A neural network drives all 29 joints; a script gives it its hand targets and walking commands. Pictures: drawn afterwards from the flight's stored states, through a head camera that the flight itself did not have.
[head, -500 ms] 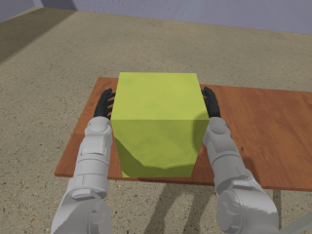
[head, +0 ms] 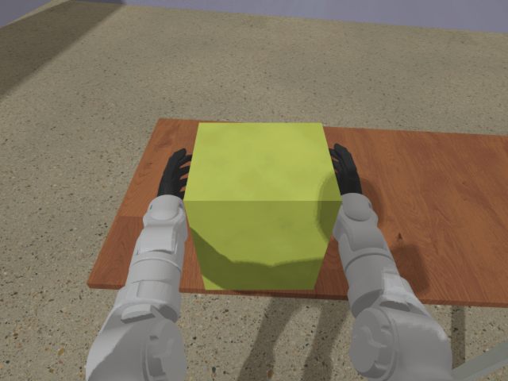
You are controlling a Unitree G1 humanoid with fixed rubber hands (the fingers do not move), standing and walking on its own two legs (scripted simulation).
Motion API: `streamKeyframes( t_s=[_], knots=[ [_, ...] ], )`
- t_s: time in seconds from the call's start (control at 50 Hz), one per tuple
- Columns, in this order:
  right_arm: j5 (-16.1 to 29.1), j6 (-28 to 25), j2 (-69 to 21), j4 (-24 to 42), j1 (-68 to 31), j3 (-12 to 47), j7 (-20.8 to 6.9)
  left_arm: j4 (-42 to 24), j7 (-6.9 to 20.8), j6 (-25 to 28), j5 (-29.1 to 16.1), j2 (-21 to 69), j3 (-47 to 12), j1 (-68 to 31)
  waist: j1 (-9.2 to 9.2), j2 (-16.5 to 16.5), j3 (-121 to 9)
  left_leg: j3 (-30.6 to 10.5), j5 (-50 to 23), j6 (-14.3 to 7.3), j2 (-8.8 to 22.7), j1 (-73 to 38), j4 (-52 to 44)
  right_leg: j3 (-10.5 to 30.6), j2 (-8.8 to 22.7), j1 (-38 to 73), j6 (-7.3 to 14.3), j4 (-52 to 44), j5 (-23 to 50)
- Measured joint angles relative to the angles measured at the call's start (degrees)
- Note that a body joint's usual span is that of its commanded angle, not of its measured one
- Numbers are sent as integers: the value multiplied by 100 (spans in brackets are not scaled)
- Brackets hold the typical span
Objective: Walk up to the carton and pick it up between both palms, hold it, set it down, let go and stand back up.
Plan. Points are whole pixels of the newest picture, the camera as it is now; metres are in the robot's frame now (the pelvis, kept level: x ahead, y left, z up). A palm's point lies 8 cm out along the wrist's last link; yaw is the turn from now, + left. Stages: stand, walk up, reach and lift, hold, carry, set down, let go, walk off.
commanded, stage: set down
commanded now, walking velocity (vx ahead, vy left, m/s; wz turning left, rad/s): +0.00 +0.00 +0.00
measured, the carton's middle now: (259, 211) +0.40 -0.02 +0.07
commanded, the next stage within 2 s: none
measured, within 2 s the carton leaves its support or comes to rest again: rests again in 0.18 s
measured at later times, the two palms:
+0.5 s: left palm (170, 204) +0.40 +0.12 +0.09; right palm (344, 201) +0.39 -0.16 +0.10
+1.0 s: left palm (174, 205) +0.40 +0.12 +0.08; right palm (346, 204) +0.39 -0.17 +0.09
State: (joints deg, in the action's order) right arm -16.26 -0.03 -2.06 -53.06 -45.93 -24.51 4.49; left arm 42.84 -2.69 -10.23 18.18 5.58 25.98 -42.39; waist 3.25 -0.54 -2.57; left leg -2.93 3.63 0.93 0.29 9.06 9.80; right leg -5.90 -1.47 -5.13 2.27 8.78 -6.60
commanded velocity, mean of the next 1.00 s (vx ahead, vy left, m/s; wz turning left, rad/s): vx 0.00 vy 0.00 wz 0.00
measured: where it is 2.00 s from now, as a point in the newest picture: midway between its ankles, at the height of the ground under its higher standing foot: outside the picture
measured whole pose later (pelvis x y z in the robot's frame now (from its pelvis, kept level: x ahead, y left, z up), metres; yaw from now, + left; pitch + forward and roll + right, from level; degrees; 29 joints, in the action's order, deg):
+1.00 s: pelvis +0.00 +0.00 +0.00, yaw -1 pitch +4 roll +0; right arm -24.9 -2.4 -6.5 -46.4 -42.9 -31.6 1.9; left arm 45.5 0.4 -1.0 22.5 7.4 32.3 -42.5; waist 2.2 0.1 -0.8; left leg -2.3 2.4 1.1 0.6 9.8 8.1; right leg -4.9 -1.8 -6.7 2.4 8.3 -5.9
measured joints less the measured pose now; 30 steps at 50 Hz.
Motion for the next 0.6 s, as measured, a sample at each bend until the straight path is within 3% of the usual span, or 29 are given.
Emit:
streamKeyframes(
  t_s=[0.6],
  knots=[
    [-576,-202,-229,252,214,-487,-146,334,101,538,163,67,245,26,-75,69,-3,21,-73,-3,-5,146,-58,55,-1,-172,-4,-20,61]
  ],
)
